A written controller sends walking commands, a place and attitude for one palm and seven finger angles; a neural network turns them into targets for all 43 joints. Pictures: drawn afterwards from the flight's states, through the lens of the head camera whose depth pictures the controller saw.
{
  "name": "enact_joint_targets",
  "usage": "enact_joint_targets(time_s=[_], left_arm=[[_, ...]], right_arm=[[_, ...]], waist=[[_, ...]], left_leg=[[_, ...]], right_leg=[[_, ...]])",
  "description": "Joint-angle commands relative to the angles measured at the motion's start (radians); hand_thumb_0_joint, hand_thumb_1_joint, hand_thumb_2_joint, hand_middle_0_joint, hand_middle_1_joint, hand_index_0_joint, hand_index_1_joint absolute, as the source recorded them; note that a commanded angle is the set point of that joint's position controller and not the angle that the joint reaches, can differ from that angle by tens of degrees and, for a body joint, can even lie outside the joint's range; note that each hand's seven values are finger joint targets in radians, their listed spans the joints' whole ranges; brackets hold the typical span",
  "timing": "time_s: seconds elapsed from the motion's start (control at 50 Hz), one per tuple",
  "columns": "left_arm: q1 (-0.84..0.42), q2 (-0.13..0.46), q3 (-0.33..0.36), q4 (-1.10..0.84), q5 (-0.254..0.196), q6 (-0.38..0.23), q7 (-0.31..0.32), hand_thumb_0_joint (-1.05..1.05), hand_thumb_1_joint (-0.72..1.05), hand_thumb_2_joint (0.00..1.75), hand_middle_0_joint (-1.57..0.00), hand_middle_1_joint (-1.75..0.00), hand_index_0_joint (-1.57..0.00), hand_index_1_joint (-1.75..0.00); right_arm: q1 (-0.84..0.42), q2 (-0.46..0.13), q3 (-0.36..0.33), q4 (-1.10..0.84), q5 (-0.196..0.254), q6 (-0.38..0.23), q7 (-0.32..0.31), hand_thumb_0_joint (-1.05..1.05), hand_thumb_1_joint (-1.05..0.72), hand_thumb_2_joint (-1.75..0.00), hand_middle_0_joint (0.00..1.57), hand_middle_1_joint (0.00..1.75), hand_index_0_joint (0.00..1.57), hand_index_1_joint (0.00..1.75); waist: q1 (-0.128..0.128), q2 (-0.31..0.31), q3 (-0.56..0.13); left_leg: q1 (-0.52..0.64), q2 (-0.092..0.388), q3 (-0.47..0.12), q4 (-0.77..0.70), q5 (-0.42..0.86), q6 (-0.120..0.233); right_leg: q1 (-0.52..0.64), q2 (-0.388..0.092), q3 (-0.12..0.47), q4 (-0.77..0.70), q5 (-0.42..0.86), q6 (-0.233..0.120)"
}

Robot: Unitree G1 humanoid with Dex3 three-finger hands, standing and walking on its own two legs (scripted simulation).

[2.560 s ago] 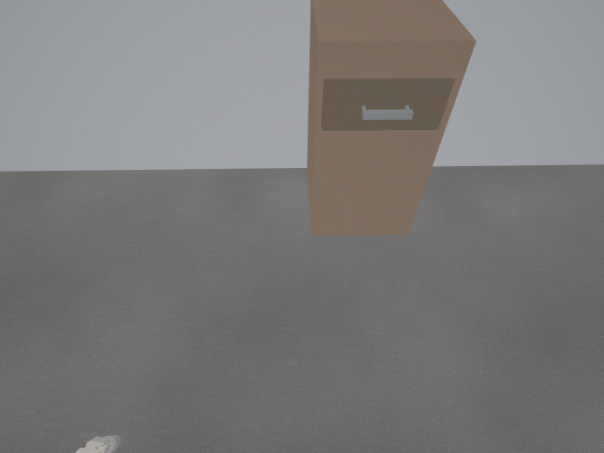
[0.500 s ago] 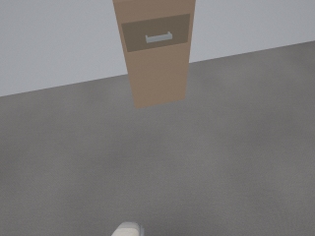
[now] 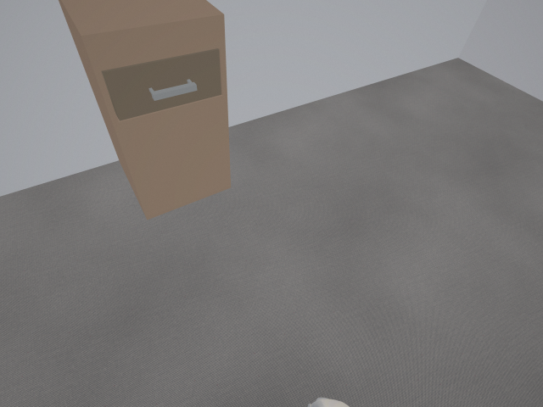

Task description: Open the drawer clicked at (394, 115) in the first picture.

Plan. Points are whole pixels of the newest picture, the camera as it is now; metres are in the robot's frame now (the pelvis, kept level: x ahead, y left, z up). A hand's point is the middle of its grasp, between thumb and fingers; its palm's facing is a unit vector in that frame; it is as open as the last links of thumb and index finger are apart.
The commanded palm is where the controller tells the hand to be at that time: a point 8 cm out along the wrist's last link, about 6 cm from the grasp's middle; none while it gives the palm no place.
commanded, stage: walk to a spot facing it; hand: left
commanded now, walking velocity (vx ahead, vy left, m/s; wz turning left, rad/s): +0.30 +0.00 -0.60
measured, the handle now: (172, 88) +1.07 +0.43 -0.14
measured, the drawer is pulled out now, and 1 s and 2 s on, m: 0.00 0.00 0.00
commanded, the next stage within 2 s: turn to face it in 1.36 s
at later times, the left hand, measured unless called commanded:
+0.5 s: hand (213, 372) +0.21 +0.12 -0.17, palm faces -0.25 -0.95 -0.18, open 7.3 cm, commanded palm none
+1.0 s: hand (245, 268) +0.42 +0.09 -0.18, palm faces -0.40 -0.91 -0.12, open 7.4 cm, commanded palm none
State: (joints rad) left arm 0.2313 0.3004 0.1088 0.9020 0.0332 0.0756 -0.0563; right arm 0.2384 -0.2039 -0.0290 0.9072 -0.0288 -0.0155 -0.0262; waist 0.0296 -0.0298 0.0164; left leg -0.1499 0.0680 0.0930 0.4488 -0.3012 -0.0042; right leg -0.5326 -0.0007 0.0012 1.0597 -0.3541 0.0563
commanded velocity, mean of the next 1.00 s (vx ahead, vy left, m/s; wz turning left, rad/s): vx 0.35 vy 0.00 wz -0.40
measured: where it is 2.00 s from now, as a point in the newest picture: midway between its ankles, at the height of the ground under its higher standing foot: (350, 320)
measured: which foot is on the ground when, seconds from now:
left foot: down 0.00-0.22, up 0.24-0.58, down 0.60-1.00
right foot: up 0.00-0.18, down 0.20-0.60, up 0.62-1.00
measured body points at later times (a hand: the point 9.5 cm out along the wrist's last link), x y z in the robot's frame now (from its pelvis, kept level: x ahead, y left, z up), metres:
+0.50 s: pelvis +0.12 -0.05 +0.00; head +0.13 -0.05 +0.45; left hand +0.22 +0.17 -0.16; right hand +0.10 -0.32 -0.14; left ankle +0.24 +0.05 -0.70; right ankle +0.05 -0.17 -0.74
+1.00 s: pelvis +0.31 -0.05 +0.00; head +0.32 -0.04 +0.45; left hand +0.45 +0.13 -0.16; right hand +0.15 -0.21 -0.14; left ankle +0.30 +0.02 -0.74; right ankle +0.31 -0.23 -0.65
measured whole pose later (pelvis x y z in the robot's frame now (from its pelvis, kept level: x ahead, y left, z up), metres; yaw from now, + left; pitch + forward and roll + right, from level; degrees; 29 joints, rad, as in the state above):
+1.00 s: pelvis +0.31 -0.05 +0.00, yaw -28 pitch -1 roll -1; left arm 0.25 0.18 0.10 1.04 0.04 0.04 -0.03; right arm 0.45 -0.10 -0.04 1.11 -0.02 -0.09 -0.03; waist -0.01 -0.04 0.02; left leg -0.04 0.05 0.32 0.33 -0.28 0.04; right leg -0.64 -0.11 -0.04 1.07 -0.10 0.02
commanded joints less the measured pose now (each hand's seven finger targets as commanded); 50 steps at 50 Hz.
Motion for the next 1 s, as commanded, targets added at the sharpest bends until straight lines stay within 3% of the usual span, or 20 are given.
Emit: enact_joint_targets(time_s=[0.0,0.12,0.14,0.16,0.18,0.2,0.22,0.26,0.32,0.48,0.54,0.56,0.58,0.6,0.62,0.66,0.72,0.8,0.92,0.98], left_arm=[[-0.176,0.005,-0.020,-0.132,-0.002,-0.041,-0.016,0.00,0.90,0.90,-0.20,-0.30,-0.20,-0.30],[-0.190,-0.009,-0.027,-0.122,-0.002,-0.063,-0.017,0.00,0.90,0.90,-0.20,-0.30,-0.20,-0.30],[-0.127,-0.001,-0.022,-0.100,-0.001,-0.071,-0.014,0.00,0.90,0.90,-0.20,-0.30,-0.20,-0.30],[0.016,0.043,-0.011,-0.052,0.000,-0.084,-0.006,0.00,0.90,0.90,-0.20,-0.30,-0.20,-0.30],[0.176,0.176,0.020,-0.004,0.003,-0.099,0.012,0.00,0.90,0.90,-0.20,-0.30,-0.20,-0.30],[0.282,0.268,0.039,0.024,-0.023,-0.097,0.027,0.00,0.90,0.90,-0.20,-0.30,-0.20,-0.30],[0.267,0.243,0.036,0.030,-0.028,-0.095,0.047,0.00,0.90,0.90,-0.20,-0.30,-0.20,-0.30],[0.105,0.155,0.005,-0.003,-0.018,-0.098,0.051,0.00,0.90,0.90,-0.20,-0.30,-0.20,-0.30],[0.004,0.101,-0.013,-0.012,-0.006,-0.115,0.053,0.00,0.90,0.90,-0.20,-0.30,-0.20,-0.30],[0.050,0.099,-0.014,0.036,-0.007,-0.128,0.053,0.00,0.90,0.90,-0.20,-0.30,-0.20,-0.30],[0.026,0.088,-0.010,0.042,-0.009,-0.121,0.055,0.00,0.90,0.90,-0.20,-0.30,-0.20,-0.30],[0.024,0.052,-0.016,0.038,-0.011,-0.118,0.052,0.00,0.90,0.90,-0.20,-0.30,-0.20,-0.30],[0.071,-0.027,-0.025,0.030,-0.022,-0.112,0.043,0.00,0.90,0.90,-0.20,-0.30,-0.20,-0.30],[0.070,-0.047,-0.035,0.002,-0.018,-0.116,0.041,0.00,0.90,0.90,-0.20,-0.30,-0.20,-0.30],[0.051,-0.017,-0.028,0.012,-0.009,-0.111,0.045,0.00,0.90,0.90,-0.20,-0.30,-0.20,-0.30],[0.031,-0.021,-0.017,0.043,0.000,-0.106,0.028,0.00,0.90,0.90,-0.20,-0.30,-0.20,-0.30],[0.128,-0.068,-0.017,0.097,0.001,-0.079,0.024,0.00,0.90,0.90,-0.20,-0.30,-0.20,-0.30],[0.089,-0.082,-0.012,0.087,0.004,-0.064,0.026,0.00,0.90,0.90,-0.20,-0.30,-0.20,-0.30],[-0.023,-0.096,-0.014,0.062,0.003,-0.063,0.022,0.00,0.90,0.90,-0.20,-0.30,-0.20,-0.30],[-0.110,-0.116,-0.022,0.042,0.003,-0.067,0.016,0.00,0.90,0.90,-0.20,-0.30,-0.20,-0.30]], right_arm=[[0.114,-0.210,-0.058,-0.020,-0.001,-0.032,-0.003,0.00,-0.90,-0.90,0.20,0.30,0.20,0.30],[0.143,-0.227,-0.064,0.013,-0.007,-0.032,0.010,0.00,-0.90,-0.90,0.20,0.30,0.20,0.30],[0.134,-0.225,-0.061,0.015,-0.005,-0.031,0.011,0.00,-0.90,-0.90,0.20,0.30,0.20,0.30],[0.120,-0.216,-0.056,0.009,0.002,-0.032,0.016,0.00,-0.90,-0.90,0.20,0.30,0.20,0.30],[0.110,-0.153,-0.036,-0.023,0.018,-0.033,0.032,0.00,-0.90,-0.90,0.20,0.30,0.20,0.30],[-0.015,-0.127,-0.024,-0.099,0.014,-0.036,0.030,0.00,-0.90,-0.90,0.20,0.30,0.20,0.30],[-0.082,-0.162,-0.034,-0.102,0.015,-0.035,0.023,0.00,-0.90,-0.90,0.20,0.30,0.20,0.30],[-0.081,-0.145,-0.039,-0.068,0.004,-0.029,0.029,0.00,-0.90,-0.90,0.20,0.30,0.20,0.30],[0.048,-0.106,-0.042,-0.005,-0.004,-0.007,0.038,0.00,-0.90,-0.90,0.20,0.30,0.20,0.30],[-0.033,-0.079,-0.044,-0.043,0.006,-0.029,0.056,0.00,-0.90,-0.90,0.20,0.30,0.20,0.30],[0.079,-0.096,-0.051,-0.004,0.008,-0.047,0.044,0.00,-0.90,-0.90,0.20,0.30,0.20,0.30],[0.202,-0.138,-0.061,0.037,0.004,-0.055,0.031,0.00,-0.90,-0.90,0.20,0.30,0.20,0.30],[0.320,-0.245,-0.084,0.067,-0.016,-0.062,0.018,0.00,-0.90,-0.90,0.20,0.30,0.20,0.30],[0.377,-0.282,-0.081,0.075,-0.013,-0.054,0.013,0.00,-0.90,-0.90,0.20,0.30,0.20,0.30],[0.295,-0.240,-0.071,0.068,-0.006,-0.046,0.007,0.00,-0.90,-0.90,0.20,0.30,0.20,0.30],[0.157,-0.132,-0.044,0.042,-0.002,-0.056,0.005,0.00,-0.90,-0.90,0.20,0.30,0.20,0.30],[0.111,-0.064,-0.031,0.066,0.009,-0.078,-0.004,0.00,-0.90,-0.90,0.20,0.30,0.20,0.30],[0.172,-0.050,-0.038,0.103,0.012,-0.086,-0.006,0.00,-0.90,-0.90,0.20,0.30,0.20,0.30],[0.288,-0.021,-0.030,0.167,0.015,-0.087,-0.011,0.00,-0.90,-0.90,0.20,0.30,0.20,0.30],[0.334,-0.019,-0.027,0.192,0.009,-0.084,-0.011,0.00,-0.90,-0.90,0.20,0.30,0.20,0.30]], waist=[[-0.088,0.175,0.074],[-0.082,0.205,0.040],[-0.043,0.169,0.009],[0.031,0.081,-0.064],[0.100,-0.184,-0.179],[0.145,-0.289,-0.175],[0.143,-0.165,-0.144],[0.061,-0.098,0.000],[-0.038,-0.120,0.018],[-0.026,-0.110,0.067],[-0.086,-0.049,0.053],[-0.135,0.042,0.003],[-0.162,0.322,-0.073],[-0.156,0.385,-0.067],[-0.132,0.342,-0.039],[-0.070,0.165,0.088],[-0.010,0.170,0.057],[-0.020,0.095,0.062],[-0.056,0.125,0.101],[-0.079,0.120,0.128]], left_leg=[[0.086,0.278,-0.143,-0.232,-0.006,0.148],[0.039,0.287,-0.011,-0.114,0.139,0.096],[0.002,0.262,0.029,-0.009,0.194,0.069],[-0.102,0.216,0.106,0.217,0.276,0.024],[-0.400,0.131,0.191,0.536,0.044,-0.034],[-0.625,0.041,0.075,0.761,-0.324,-0.052],[-0.643,0.089,-0.041,0.809,-0.264,-0.036],[-0.591,0.131,-0.064,0.764,-0.138,-0.043],[-0.427,0.108,-0.015,0.610,-0.031,-0.067],[-0.304,0.051,0.009,0.287,0.077,-0.054],[-0.060,0.019,0.024,0.127,0.089,-0.044],[0.103,0.036,-0.013,0.060,0.032,-0.034],[0.257,0.272,-0.334,-0.101,-0.187,0.032],[0.245,0.431,-0.600,-0.272,-0.364,0.104],[0.133,0.447,-0.634,-0.317,-0.515,0.108],[-0.057,0.354,-0.429,-0.339,-0.416,0.056],[-0.089,0.250,-0.144,-0.303,-0.125,-0.003],[-0.012,0.259,-0.065,-0.319,-0.016,0.044],[0.125,0.269,0.019,-0.299,0.179,0.058],[0.173,0.283,0.061,-0.291,0.244,0.105]], right_leg=[[-0.112,-0.067,-0.048,-0.176,-0.016,0.006],[0.139,-0.025,-0.134,-0.432,-0.030,-0.035],[0.267,0.004,-0.156,-0.515,0.023,-0.052],[0.507,0.009,-0.143,-0.595,0.076,-0.086],[0.818,-0.242,0.182,-0.691,-0.069,-0.185],[0.838,-0.434,0.551,-0.776,0.109,-0.277],[0.747,-0.425,0.524,-0.776,0.090,-0.301],[0.499,-0.345,0.399,-0.827,-0.082,-0.274],[0.327,-0.239,0.189,-0.839,0.053,-0.219],[0.277,-0.211,0.201,-0.849,-0.014,-0.215],[0.205,-0.174,0.180,-0.728,-0.025,-0.186],[0.152,-0.105,0.137,-0.541,0.030,-0.159],[-0.004,0.024,0.019,-0.202,-0.095,-0.108],[-0.120,0.070,-0.012,0.048,-0.229,-0.091],[-0.146,0.000,0.045,0.188,-0.160,-0.103],[-0.137,-0.067,0.041,0.238,0.028,-0.092],[-0.056,-0.078,0.027,0.197,0.157,-0.067],[-0.154,-0.100,0.019,0.166,0.228,-0.044],[-0.256,-0.125,-0.027,0.031,0.256,-0.029],[-0.261,-0.131,-0.072,-0.094,0.236,-0.033]])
